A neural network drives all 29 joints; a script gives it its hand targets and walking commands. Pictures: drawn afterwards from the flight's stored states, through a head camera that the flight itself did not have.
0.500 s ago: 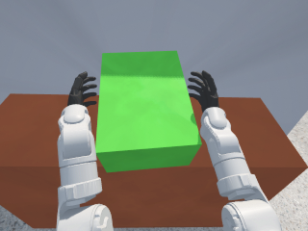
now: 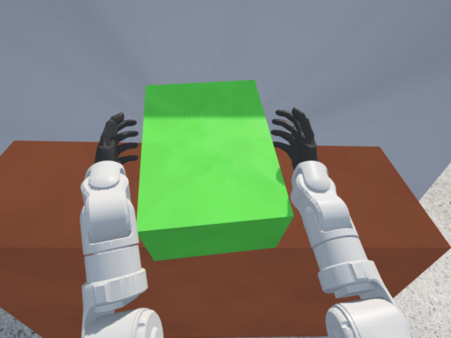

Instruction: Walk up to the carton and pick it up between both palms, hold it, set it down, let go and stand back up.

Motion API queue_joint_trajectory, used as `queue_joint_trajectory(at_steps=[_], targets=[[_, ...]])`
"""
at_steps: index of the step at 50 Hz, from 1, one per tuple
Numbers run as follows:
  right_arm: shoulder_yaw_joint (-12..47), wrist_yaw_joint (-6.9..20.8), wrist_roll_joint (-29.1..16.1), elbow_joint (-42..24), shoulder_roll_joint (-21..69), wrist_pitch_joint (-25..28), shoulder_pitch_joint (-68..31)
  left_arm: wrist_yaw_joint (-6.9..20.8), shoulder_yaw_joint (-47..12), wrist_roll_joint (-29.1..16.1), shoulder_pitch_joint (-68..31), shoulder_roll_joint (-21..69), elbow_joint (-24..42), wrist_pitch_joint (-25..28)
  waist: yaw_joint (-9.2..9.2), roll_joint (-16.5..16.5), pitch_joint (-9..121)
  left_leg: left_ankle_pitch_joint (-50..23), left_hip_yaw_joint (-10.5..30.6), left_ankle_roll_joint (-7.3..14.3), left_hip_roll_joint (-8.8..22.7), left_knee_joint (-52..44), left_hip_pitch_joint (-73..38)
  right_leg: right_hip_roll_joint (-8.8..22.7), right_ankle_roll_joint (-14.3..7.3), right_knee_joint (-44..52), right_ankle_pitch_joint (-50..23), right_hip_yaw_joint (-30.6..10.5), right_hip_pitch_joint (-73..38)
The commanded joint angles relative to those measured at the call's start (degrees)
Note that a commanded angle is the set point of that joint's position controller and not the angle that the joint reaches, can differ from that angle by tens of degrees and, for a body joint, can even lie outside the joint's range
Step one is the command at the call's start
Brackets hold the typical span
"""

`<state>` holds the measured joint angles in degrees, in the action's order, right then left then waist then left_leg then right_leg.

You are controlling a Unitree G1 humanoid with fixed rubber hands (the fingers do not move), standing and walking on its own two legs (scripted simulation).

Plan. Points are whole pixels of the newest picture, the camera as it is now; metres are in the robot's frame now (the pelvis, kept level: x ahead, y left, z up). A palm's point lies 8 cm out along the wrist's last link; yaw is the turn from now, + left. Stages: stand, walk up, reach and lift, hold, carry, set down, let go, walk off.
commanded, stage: hold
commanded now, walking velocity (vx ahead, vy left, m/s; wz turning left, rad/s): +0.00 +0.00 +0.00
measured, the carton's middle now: (208, 163) +0.42 +0.00 +0.12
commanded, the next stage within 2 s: none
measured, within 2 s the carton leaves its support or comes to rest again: neither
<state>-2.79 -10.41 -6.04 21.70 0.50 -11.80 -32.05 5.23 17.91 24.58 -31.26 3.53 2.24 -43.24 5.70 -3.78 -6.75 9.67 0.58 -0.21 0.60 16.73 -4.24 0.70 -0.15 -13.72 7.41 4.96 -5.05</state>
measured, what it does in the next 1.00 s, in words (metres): stands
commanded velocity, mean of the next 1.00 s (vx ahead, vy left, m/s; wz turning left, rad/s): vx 0.00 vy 0.00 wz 0.00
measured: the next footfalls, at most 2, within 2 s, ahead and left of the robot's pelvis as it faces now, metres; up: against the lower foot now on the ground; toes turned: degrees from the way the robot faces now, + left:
none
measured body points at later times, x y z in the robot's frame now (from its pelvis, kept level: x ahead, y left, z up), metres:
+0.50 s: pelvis +0.00 -0.01 +0.00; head -0.04 +0.02 +0.45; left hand +0.37 +0.16 +0.19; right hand +0.36 -0.16 +0.19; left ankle +0.01 +0.12 -0.75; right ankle +0.02 -0.12 -0.75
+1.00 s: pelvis -0.01 +0.00 +0.00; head -0.04 +0.03 +0.45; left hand +0.36 +0.17 +0.18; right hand +0.35 -0.15 +0.17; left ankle +0.01 +0.12 -0.75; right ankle +0.02 -0.12 -0.75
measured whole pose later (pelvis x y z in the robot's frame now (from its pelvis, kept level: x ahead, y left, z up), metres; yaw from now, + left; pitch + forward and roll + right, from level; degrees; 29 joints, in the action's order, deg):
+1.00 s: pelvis -0.01 +0.00 +0.00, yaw +0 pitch -12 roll +0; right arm -3.4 -10.6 -4.8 22.4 1.3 -10.2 -31.5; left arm 6.0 18.1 24.8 -31.1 3.4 1.5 -42.0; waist 4.7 -4.6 -8.7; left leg 8.5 0.8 -0.5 0.6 16.0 -4.8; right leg 0.7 -0.4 -13.4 6.6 5.3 -5.5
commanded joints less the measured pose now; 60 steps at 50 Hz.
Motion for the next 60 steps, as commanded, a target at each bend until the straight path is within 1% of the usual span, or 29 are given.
queue_joint_trajectory(at_steps=[1,5,7,8,9,10,12,13,17,18,21,22,23,24,26,27,29,30,31,32,34,39,46,52,53,54,56,58,60], targets=[[20.56,7.77,-3.4,-12.82,20.33,2.88,-34.06,8.1,-23.69,-10.41,-28.63,21.1,6.35,3.91,0.83,5.13,21.16,-16.26,-4.14,-0.94,-1.92,-0.37,-2.52,-3.41,0.74,-0.44,-9.74,3.6,-4.72],[20.9,7.29,-3.8,-11.64,20.01,2.27,-33.67,8.43,-21.5,-9.37,-24.9,20.0,2.66,3.0,-0.51,2.69,17.36,-12.73,-4.39,-0.02,-2.13,-1.64,-0.03,-3.08,1.19,0.35,-8.18,2.86,-6.19],[20.2,7.62,-3.1,-9.65,20.4,1.72,-33.8,8.61,-20.03,-8.67,-26.04,19.35,1.79,2.95,-1.14,1.95,16.03,-8.71,-4.76,0.44,-2.01,-3.02,2.02,-3.04,1.31,0.68,-5.05,3.02,-4.62],[19.63,7.78,-2.12,-9.0,20.7,1.68,-33.92,8.64,-19.4,-8.68,-27.24,19.86,1.64,3.17,-0.73,1.87,15.44,-7.26,-5.17,0.6,-2.06,-3.79,2.02,-2.66,1.06,0.88,-4.59,2.92,-4.83],[19.55,7.84,-1.98,-9.21,20.46,1.67,-34.12,8.72,-18.71,-8.38,-27.1,19.66,0.5,3.26,-1.3,1.26,15.34,-7.76,-5.17,1.09,-2.12,-3.65,2.66,-2.35,1.42,0.56,-5.39,2.81,-4.32],[19.71,7.98,-1.95,-8.41,21.4,1.87,-34.62,8.86,-19.58,-9.26,-28.61,19.5,1.71,3.68,-1.08,1.14,17.02,-6.77,-5.14,1.12,-2.1,-3.93,2.58,-2.54,1.24,0.61,-4.7,3.04,-4.92],[20.01,8.02,-2.86,-9.25,22.09,2.52,-34.64,8.72,-21.37,-10.25,-30.2,20.07,3.84,4.29,-0.63,3.75,18.2,-8.55,-5.26,0.48,-2.35,-3.08,2.32,-2.5,0.99,0.57,-6.37,2.52,-4.86],[20.45,7.86,-2.98,-10.84,22.1,2.96,-34.17,8.45,-23.04,-10.62,-29.93,20.75,4.72,4.5,0.24,4.6,21.1,-12.33,-4.92,-0.06,-2.03,-1.78,-0.5,-2.82,0.98,-0.16,-9.09,2.97,-4.63],[22.18,6.62,-4.56,-9.98,21.5,1.99,-32.21,8.82,-21.8,-9.28,-27.03,19.38,5.37,3.84,-0.47,4.36,20.07,-15.82,-5.19,0.11,-2.58,-0.67,-1.12,-2.77,1.85,-0.5,-13.73,2.16,-8.68],[22.23,6.38,-4.37,-10.78,21.06,1.85,-32.55,9.04,-22.1,-9.64,-26.37,19.03,4.47,3.69,0.39,3.69,20.28,-14.8,-5.07,0.25,-2.49,-0.83,-0.64,-2.62,1.91,-0.63,-13.89,2.37,-8.23],[19.16,6.67,-2.53,-7.53,21.47,0.99,-32.0,9.77,-20.99,-9.34,-28.9,19.43,2.17,3.76,1.25,4.16,14.47,-5.92,-5.18,0.38,-2.61,-3.81,4.13,-2.21,1.65,0.99,-5.34,2.3,-6.48],[18.5,6.88,-1.94,-7.1,22.29,1.23,-31.78,9.77,-20.77,-9.24,-28.57,19.9,2.3,3.65,0.79,4.44,13.83,-5.35,-5.34,0.36,-2.66,-3.5,4.5,-2.07,1.42,0.81,-4.71,2.61,-5.71],[18.57,7.2,-1.69,-8.81,21.73,1.74,-32.92,9.72,-21.08,-9.28,-29.23,20.02,2.66,3.77,1.27,3.75,16.04,-5.41,-5.04,0.38,-2.45,-3.47,3.16,-2.32,1.18,0.71,-4.38,2.89,-5.48],[19.0,7.38,-2.21,-9.41,21.9,1.95,-34.72,9.54,-20.86,-9.92,-30.27,19.97,2.13,4.08,0.51,3.35,16.63,-4.96,-5.23,0.68,-2.71,-3.6,3.37,-2.0,1.09,1.08,-3.15,2.61,-4.99],[19.38,7.27,-2.34,-10.65,22.71,2.63,-36.18,8.94,-22.18,-10.24,-31.04,20.54,2.96,4.56,0.51,4.31,19.25,-8.9,-4.93,0.16,-2.47,-2.47,2.06,-2.32,1.21,0.24,-6.21,2.99,-4.8],[18.9,7.16,-1.69,-10.55,21.73,2.83,-35.07,8.79,-22.61,-10.42,-30.63,20.57,2.55,4.53,1.43,4.84,19.88,-10.6,-4.87,-0.28,-2.41,-1.84,-0.17,-2.61,1.05,-0.05,-7.63,3.17,-4.5],[19.4,6.9,-2.44,-10.77,21.02,2.81,-35.05,8.66,-22.96,-10.57,-30.02,20.67,3.21,4.46,1.7,4.68,19.89,-11.77,-4.54,-0.54,-2.51,-1.18,-0.63,-2.9,1.12,0.09,-8.4,3.42,-5.16],[20.27,6.86,-2.93,-10.52,21.64,2.64,-34.51,8.84,-21.96,-10.03,-29.07,20.16,3.58,4.34,0.78,3.32,19.86,-12.84,-4.63,-0.16,-2.45,-1.28,-0.64,-2.92,1.37,0.25,-9.88,3.05,-6.4],[21.33,6.22,-3.11,-6.11,21.6,0.84,-28.8,9.92,-14.26,-5.69,-23.81,18.48,-0.65,3.23,-1.7,0.45,15.59,-15.61,-5.09,0.79,-2.56,-1.76,-1.72,-2.19,1.11,1.18,-14.26,1.42,-11.37],[22.28,5.75,-4.09,-8.11,21.18,0.54,-29.38,10.8,-15.17,-6.86,-23.59,18.53,1.06,2.8,-1.53,0.44,16.12,-14.84,-4.76,0.41,-2.4,-2.05,-0.57,-2.02,1.39,0.85,-15.12,1.58,-11.28],[22.94,5.36,-4.99,-8.81,21.45,0.35,-30.65,11.27,-16.57,-7.86,-24.89,18.75,2.92,2.64,-1.56,1.13,16.28,-13.7,-4.64,0.09,-2.31,-2.71,0.85,-2.13,1.4,0.55,-13.67,1.96,-10.71],[22.13,5.9,-4.5,-12.61,20.77,2.86,-30.36,10.16,-20.91,-9.05,-25.67,19.32,6.24,3.9,0.02,4.4,17.63,-19.4,-4.9,-1.8,-1.98,-0.15,-2.2,-2.95,0.37,0.65,-11.82,2.77,-8.29],[18.2,7.54,-0.93,-9.49,20.06,3.64,-30.1,9.33,-21.97,-8.78,-27.76,19.75,3.69,4.67,0.92,5.37,13.92,-8.29,-5.31,-1.18,-1.56,-3.76,1.6,-2.17,0.24,1.2,-1.74,3.17,-5.46],[18.18,7.97,-0.47,-8.54,20.36,4.88,-32.92,8.92,-20.43,-8.61,-28.54,19.66,1.97,4.98,-0.51,4.07,17.04,-8.65,-5.59,-0.27,-1.76,-3.29,1.38,-2.28,0.22,0.62,-2.51,3.07,-6.71],[18.44,8.25,-0.69,-10.89,21.2,5.43,-35.69,8.54,-23.04,-10.34,-31.11,20.1,4.06,5.51,0.04,5.96,20.47,-8.17,-5.53,-0.48,-1.88,-2.27,1.92,-2.69,0.67,0.42,-2.19,3.68,-4.44],[18.28,8.25,-0.61,-10.76,21.19,5.45,-37.0,8.1,-23.69,-11.4,-32.82,20.5,3.6,5.87,0.1,6.14,21.39,-7.19,-5.18,-0.47,-1.73,-2.58,2.43,-2.91,0.43,0.72,-1.35,3.96,-3.46],[18.61,8.28,-0.21,-10.14,21.44,5.54,-36.66,7.3,-23.87,-11.74,-32.52,20.67,3.26,5.96,0.9,4.55,23.73,-9.21,-4.98,-0.26,-1.76,-1.12,-1.21,-2.97,0.65,0.23,-3.22,3.89,-3.05],[19.31,8.43,-0.89,-9.25,20.93,4.81,-36.61,7.18,-21.53,-10.27,-31.08,19.47,1.97,5.51,-1.04,2.81,22.07,-9.07,-5.04,0.76,-2.06,-1.75,-0.17,-2.53,1.18,0.42,-4.53,3.1,-4.11],[17.98,8.07,-0.31,-4.63,20.16,3.13,-34.95,8.28,-18.37,-8.07,-28.06,18.54,-2.33,4.04,-1.17,1.38,16.13,-6.38,-5.23,1.22,-2.42,-3.25,3.25,-2.22,1.69,0.81,-4.95,2.82,-5.7]])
